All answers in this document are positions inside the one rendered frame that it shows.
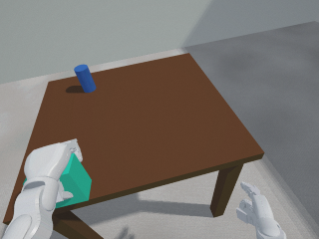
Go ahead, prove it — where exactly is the right robot hand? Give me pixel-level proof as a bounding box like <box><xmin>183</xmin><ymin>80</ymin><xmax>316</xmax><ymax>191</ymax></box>
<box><xmin>236</xmin><ymin>181</ymin><xmax>274</xmax><ymax>227</ymax></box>

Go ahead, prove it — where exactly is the robot right forearm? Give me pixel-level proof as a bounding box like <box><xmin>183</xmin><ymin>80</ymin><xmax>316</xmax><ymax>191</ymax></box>
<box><xmin>255</xmin><ymin>217</ymin><xmax>287</xmax><ymax>239</ymax></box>

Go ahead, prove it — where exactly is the left robot hand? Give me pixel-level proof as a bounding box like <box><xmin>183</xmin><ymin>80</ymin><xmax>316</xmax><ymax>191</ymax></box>
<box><xmin>24</xmin><ymin>138</ymin><xmax>83</xmax><ymax>203</ymax></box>

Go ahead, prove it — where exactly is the sponge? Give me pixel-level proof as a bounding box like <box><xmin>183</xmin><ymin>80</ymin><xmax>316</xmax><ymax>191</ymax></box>
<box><xmin>23</xmin><ymin>153</ymin><xmax>92</xmax><ymax>209</ymax></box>

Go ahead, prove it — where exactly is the robot left forearm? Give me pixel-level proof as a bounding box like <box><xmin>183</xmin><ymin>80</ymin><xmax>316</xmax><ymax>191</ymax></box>
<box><xmin>2</xmin><ymin>176</ymin><xmax>60</xmax><ymax>239</ymax></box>

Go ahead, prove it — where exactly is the table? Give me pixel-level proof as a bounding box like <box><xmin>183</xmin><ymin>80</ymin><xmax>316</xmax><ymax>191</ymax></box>
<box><xmin>2</xmin><ymin>53</ymin><xmax>265</xmax><ymax>239</ymax></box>

